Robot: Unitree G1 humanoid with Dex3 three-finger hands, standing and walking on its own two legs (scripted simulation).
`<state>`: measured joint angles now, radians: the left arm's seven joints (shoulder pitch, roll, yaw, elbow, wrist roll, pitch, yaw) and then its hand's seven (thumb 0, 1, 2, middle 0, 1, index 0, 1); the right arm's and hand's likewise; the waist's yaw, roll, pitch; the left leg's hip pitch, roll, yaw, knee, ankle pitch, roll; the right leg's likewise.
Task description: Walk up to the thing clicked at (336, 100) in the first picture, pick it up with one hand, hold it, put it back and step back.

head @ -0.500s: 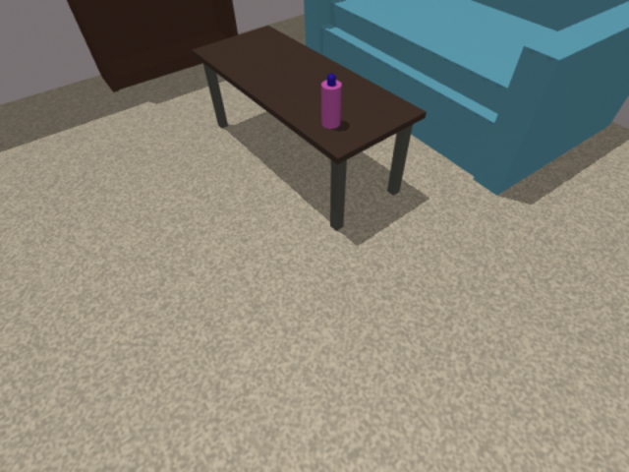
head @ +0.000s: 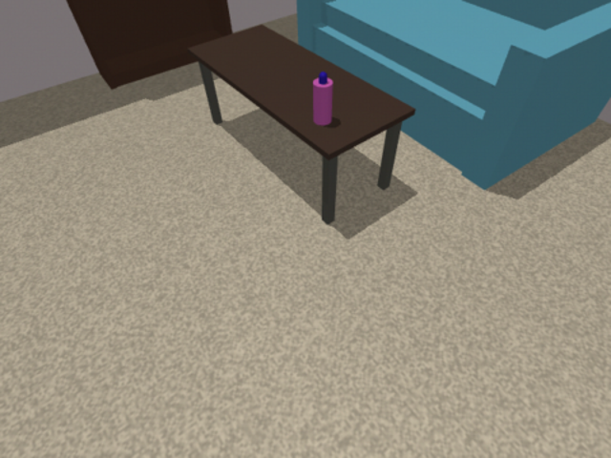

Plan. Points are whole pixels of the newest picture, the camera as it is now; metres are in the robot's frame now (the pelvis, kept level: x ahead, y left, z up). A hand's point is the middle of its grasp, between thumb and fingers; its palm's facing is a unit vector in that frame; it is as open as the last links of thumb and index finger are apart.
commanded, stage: stand
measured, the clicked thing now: (322, 97) +1.33 -0.05 -0.26
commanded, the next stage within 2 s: walk up in 0.62 s
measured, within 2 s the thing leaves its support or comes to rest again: neither
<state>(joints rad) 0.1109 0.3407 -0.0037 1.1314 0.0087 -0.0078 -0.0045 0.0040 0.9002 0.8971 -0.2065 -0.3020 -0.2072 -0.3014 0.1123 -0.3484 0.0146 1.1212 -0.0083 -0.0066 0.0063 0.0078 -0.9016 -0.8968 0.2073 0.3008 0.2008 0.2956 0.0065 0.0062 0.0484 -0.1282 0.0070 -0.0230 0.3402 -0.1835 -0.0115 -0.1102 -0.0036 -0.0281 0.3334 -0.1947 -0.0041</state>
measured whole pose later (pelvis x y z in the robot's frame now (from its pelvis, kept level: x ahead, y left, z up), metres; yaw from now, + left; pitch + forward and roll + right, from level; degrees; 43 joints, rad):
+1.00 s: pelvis +0.09 +0.08 -0.03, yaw +1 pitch -2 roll +0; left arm 0.32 0.47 0.07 1.02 0.02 -0.02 -0.03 0.01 0.90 0.90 -0.21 -0.30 -0.21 -0.30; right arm 0.21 -0.43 -0.12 0.92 -0.04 -0.04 0.09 0.01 -0.90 -0.90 0.21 0.30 0.20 0.30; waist 0.01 -0.03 0.07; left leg -0.36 0.04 0.05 0.66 -0.26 0.01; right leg -0.22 -0.07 0.06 0.90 -0.49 -0.04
